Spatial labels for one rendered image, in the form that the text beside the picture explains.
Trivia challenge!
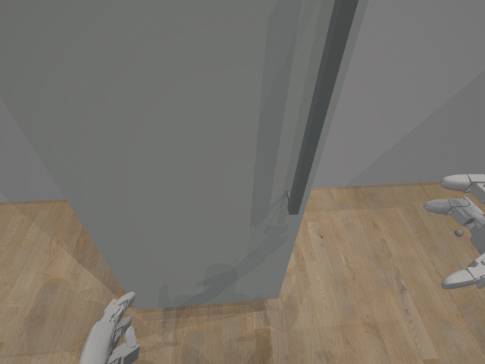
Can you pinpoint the left robot hand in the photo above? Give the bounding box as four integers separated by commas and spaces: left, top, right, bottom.
79, 291, 140, 364

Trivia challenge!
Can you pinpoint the handle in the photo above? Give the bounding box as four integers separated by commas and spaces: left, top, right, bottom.
286, 0, 358, 215

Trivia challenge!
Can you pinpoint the right robot hand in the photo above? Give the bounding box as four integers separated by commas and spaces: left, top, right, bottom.
424, 172, 485, 289

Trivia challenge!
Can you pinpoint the fridge door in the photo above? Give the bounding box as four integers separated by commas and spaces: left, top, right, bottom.
0, 0, 369, 309

